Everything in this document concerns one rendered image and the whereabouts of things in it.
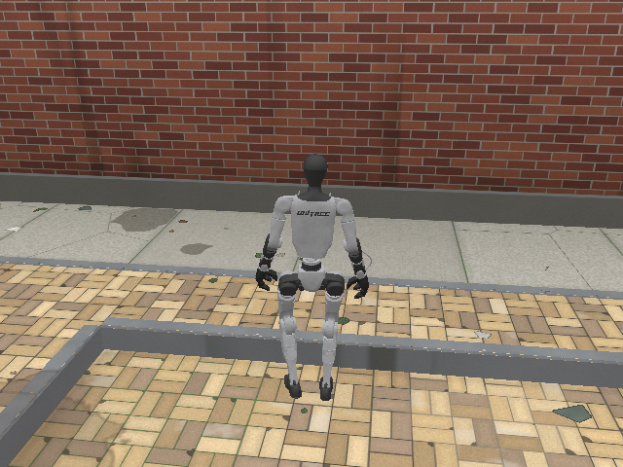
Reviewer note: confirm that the left robot upper arm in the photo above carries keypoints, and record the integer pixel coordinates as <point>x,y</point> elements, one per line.
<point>282,205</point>

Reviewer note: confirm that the robot left forearm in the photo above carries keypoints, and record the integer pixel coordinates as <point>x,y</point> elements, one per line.
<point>267,256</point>

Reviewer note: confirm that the left robot hand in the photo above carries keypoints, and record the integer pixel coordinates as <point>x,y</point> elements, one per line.
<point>260,275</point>

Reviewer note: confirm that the right robot hand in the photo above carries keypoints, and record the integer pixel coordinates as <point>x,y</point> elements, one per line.
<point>361,283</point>

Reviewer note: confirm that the right robot upper arm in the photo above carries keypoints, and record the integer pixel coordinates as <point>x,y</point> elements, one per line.
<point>344,207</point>

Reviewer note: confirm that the robot right forearm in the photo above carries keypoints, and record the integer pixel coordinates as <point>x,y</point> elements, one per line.
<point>357,262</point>

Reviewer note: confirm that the right robot shin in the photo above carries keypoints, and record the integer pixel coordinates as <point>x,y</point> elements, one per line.
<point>328,355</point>

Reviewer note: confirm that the robot left thigh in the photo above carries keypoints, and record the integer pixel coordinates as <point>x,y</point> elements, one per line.
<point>286,291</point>

